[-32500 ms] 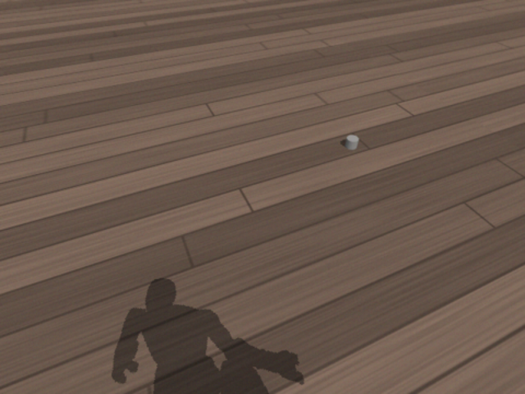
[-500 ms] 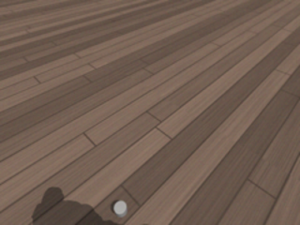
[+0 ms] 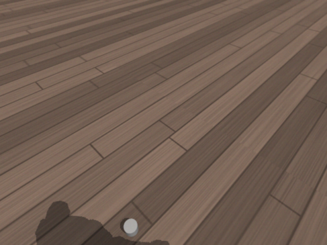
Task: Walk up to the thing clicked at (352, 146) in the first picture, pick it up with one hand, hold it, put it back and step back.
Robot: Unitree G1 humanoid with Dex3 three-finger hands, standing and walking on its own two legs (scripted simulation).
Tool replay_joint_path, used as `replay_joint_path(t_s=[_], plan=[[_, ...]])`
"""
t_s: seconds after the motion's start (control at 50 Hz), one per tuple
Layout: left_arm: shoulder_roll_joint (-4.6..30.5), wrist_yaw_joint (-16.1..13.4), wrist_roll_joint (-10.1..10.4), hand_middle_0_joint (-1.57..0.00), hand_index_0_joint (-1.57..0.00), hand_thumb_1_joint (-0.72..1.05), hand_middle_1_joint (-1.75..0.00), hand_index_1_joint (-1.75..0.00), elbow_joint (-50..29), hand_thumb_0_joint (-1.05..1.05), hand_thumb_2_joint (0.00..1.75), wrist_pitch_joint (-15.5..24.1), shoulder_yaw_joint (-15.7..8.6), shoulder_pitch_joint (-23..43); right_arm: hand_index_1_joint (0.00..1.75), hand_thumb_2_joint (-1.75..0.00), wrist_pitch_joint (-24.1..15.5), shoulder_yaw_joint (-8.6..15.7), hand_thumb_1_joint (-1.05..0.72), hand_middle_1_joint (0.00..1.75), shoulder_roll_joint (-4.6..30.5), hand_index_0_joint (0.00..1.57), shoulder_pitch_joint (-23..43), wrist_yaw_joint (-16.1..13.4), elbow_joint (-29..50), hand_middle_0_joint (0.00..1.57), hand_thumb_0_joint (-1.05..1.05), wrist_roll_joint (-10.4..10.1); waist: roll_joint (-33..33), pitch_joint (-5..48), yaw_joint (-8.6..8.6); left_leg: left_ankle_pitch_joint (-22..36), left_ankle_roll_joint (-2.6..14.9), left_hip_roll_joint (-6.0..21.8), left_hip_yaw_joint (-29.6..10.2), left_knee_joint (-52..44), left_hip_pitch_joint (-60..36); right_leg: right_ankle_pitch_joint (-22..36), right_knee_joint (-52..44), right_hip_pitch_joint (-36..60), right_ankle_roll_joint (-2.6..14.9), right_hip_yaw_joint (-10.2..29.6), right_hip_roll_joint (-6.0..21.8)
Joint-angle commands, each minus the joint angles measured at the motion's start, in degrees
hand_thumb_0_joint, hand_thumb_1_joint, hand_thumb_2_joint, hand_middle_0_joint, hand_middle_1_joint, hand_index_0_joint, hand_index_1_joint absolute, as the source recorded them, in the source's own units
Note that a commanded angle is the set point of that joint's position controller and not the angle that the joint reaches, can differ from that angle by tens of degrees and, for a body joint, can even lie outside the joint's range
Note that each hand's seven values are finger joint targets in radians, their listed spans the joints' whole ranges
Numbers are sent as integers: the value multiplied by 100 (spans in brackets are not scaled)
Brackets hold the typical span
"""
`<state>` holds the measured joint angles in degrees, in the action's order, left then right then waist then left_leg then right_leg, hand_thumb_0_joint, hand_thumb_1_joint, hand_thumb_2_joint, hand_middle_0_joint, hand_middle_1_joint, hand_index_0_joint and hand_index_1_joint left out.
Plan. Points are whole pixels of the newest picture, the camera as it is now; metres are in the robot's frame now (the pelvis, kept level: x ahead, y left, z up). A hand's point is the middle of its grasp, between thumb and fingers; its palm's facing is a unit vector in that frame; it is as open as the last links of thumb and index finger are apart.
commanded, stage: stand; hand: left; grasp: from above
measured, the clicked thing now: (131, 227) +0.42 +0.22 -0.75
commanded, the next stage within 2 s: step back in 0.80 s
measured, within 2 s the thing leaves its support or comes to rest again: neither
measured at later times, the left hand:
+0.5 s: hand out of the picture +0.07 +0.24 -0.16, palm faces +0.02 -0.94 -0.34, open 7.4 cm
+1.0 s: hand out of the picture +0.07 +0.27 -0.17, palm faces +0.01 -0.93 -0.37, open 7.4 cm
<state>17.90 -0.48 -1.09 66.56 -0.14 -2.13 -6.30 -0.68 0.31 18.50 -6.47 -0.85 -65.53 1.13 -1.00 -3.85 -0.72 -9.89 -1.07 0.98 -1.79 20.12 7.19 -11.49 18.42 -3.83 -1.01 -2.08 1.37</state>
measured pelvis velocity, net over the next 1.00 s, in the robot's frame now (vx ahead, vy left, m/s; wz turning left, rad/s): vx -0.03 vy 0.01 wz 0.01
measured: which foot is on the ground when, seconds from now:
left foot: down 0.00-1.00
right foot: down 0.00-1.00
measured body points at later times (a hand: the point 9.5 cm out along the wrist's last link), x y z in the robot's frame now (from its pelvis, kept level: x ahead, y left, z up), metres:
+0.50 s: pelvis +0.00 +0.00 +0.00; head +0.01 -0.01 +0.45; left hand +0.07 +0.29 -0.13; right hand +0.08 -0.30 -0.14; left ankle +0.01 +0.13 -0.75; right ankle -0.01 -0.13 -0.75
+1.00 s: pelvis -0.03 +0.01 -0.01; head +0.02 +0.01 +0.43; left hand +0.07 +0.32 -0.14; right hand +0.07 -0.31 -0.14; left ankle +0.00 +0.13 -0.73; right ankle -0.01 -0.13 -0.75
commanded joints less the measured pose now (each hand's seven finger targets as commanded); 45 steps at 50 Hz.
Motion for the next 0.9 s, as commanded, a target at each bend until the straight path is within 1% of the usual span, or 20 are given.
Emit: replay_joint_path(t_s=[0.0,0.04,0.12,0.16,0.18,0.34,0.38,0.5,0.58,0.6,0.64,0.68,0.7,0.76,0.78,0.8,0.82,0.84,0.86,0.88], plan=[[1175,-75,16,-20,-20,90,-30,-30,-323,0,90,123,-170,195,30,-90,-105,191,-90,30,1167,20,201,-66,298,20,0,-22,13,471,38,1024,230,588,-459,-296,-96,814,-246,-6,154,443,595],[1193,-76,21,-20,-20,90,-30,-30,-325,0,90,128,-175,247,30,-90,-102,175,-90,30,1121,20,187,-56,288,20,0,-18,44,436,38,984,217,601,-469,-317,-70,709,-227,-7,161,442,605],[1190,-64,13,-20,-20,90,-30,-30,-298,0,90,125,-160,170,30,-90,-109,193,-90,30,1191,20,253,-50,293,20,0,-29,57,390,14,857,222,595,-495,-343,-90,582,-279,-71,164,441,588],[1219,-63,21,-20,-20,90,-30,-30,-317,0,90,129,-169,238,30,-90,-95,177,-90,30,1152,20,185,-46,284,20,0,-31,122,374,65,783,216,573,-467,-348,-53,610,-287,-71,168,470,609],[1228,-61,18,-20,-20,90,-30,-30,-319,0,90,139,-160,212,30,-90,-96,183,-90,30,1168,20,226,-34,290,20,0,-32,106,329,33,786,200,587,-501,-381,-61,478,-305,-125,161,439,587],[1249,-54,27,-20,-20,90,-30,-30,-364,0,90,166,-152,232,30,-90,-90,185,-90,30,1193,20,255,-23,320,20,0,-32,88,397,49,762,223,589,-475,-319,-29,574,-348,-46,164,480,630],[1252,-54,16,-20,-20,90,-30,-30,-384,0,90,162,-157,209,30,-90,-95,192,-90,30,1221,20,251,-30,324,20,0,-27,81,502,49,896,241,598,-459,-296,-72,789,-307,-2,184,493,650],[1294,-49,34,-20,-20,90,-30,-30,-405,0,90,173,-154,200,30,-90,-105,176,-90,30,1194,20,231,-16,325,20,0,-34,87,489,30,1076,214,602,-473,-325,-83,794,-284,3,176,450,634],[1282,-46,26,-20,-20,90,-30,-30,-404,0,90,166,-148,205,30,-90,-100,176,-90,30,1242,20,229,-28,325,20,0,-34,117,520,54,1017,234,606,-449,-284,-135,846,-298,-8,182,484,654],[1305,-51,27,-20,-20,90,-30,-30,-406,0,90,165,-152,219,30,-90,-97,177,-90,30,1213,20,217,-22,323,20,0,-41,115,461,62,1045,198,597,-476,-328,-143,812,-298,-58,178,447,623],[1292,-40,32,-20,-20,90,-30,-30,-410,0,90,175,-132,186,30,-90,-99,167,-90,30,1230,20,203,-12,309,20,0,-39,145,407,57,938,193,598,-462,-324,-129,707,-343,-91,177,468,619],[1292,-43,26,-20,-20,90,-30,-30,-439,0,90,180,-132,194,30,-90,-93,183,-90,30,1272,20,225,-16,330,20,0,-33,110,456,69,935,213,604,-441,-287,-114,802,-350,-73,173,480,635],[1312,-45,34,-20,-20,90,-30,-30,-437,0,90,178,-136,240,30,-90,-93,170,-90,30,1227,20,186,-10,315,20,0,-39,110,395,88,862,183,594,-455,-341,-61,692,-342,-73,176,481,627],[1296,-46,33,-20,-20,90,-30,-30,-433,0,90,182,-130,174,30,-90,-88,181,-90,30,1260,20,243,-7,329,20,0,-41,106,464,53,923,222,610,-456,-297,-116,786,-343,-50,175,480,638],[1751,-63,160,-20,-20,90,-30,-30,-573,0,90,129,-373,250,30,-90,17,304,-90,30,1585,20,436,43,500,20,0,-115,203,-179,85,1765,359,458,-469,331,438,1808,146,-447,253,562,601],[1726,-84,187,-20,-20,90,-30,-30,-661,0,90,114,-396,161,30,-90,50,288,-90,30,1468,20,341,49,601,20,0,-160,202,14,102,1956,368,422,-363,576,449,2133,287,-329,340,532,656],[1690,-97,189,-20,-20,90,-30,-30,-697,0,90,95,-410,89,30,-90,68,303,-90,30,1405,20,343,55,648,20,0,-173,260,157,81,1908,357,321,-245,822,372,2314,309,-326,455,558,719],[1728,-99,183,-20,-20,90,-30,-30,-815,0,90,88,-436,128,30,-90,98,322,-90,30,1393,20,254,60,715,20,0,-194,345,374,117,1837,347,214,-181,1133,401,2513,367,-239,611,667,848],[1765,-103,170,-20,-20,90,-30,-30,-913,0,90,63,-455,195,30,-90,133,353,-90,30,1400,20,198,60,766,20,0,-181,476,484,145,1568,341,97,-96,1394,423,2425,324,-376,802,847,1024],[1780,-100,152,-20,-20,90,-30,-30,-1037,0,90,37,-473,288,30,-90,169,381,-90,30,1382,20,137,71,810,20,0,-177,620,563,181,1027,310,-49,-8,1652,451,2304,259,-471,942,961,1206]])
